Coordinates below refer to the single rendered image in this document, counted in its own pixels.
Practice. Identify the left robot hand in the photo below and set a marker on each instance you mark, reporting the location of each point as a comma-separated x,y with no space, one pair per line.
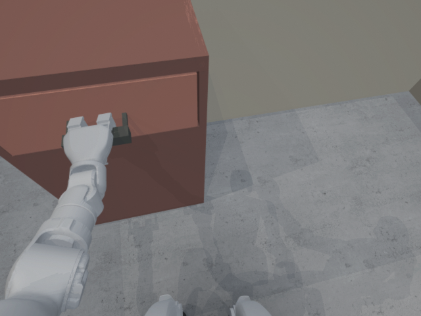
83,142

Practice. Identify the left robot forearm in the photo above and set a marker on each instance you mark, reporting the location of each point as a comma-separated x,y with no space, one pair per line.
75,215

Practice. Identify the left robot thigh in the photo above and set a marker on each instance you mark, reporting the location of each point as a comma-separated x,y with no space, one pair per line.
165,308

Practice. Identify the cabinet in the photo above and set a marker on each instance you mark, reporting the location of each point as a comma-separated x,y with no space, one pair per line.
56,44

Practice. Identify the handle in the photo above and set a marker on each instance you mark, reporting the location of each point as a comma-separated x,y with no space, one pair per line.
121,134

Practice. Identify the drawer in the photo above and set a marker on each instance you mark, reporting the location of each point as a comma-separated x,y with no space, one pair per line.
32,122

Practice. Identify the left robot upper arm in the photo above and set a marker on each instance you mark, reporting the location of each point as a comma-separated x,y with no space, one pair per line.
49,280

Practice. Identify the robot right shin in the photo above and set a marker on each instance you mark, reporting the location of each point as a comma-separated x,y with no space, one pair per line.
243,298

